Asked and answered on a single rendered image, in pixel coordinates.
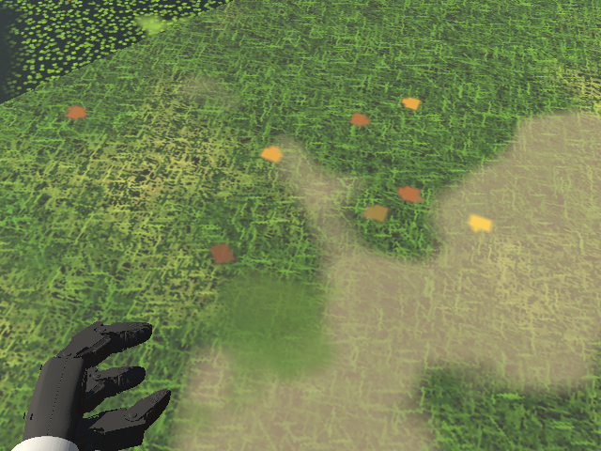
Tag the left robot hand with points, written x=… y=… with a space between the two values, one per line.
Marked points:
x=70 y=385

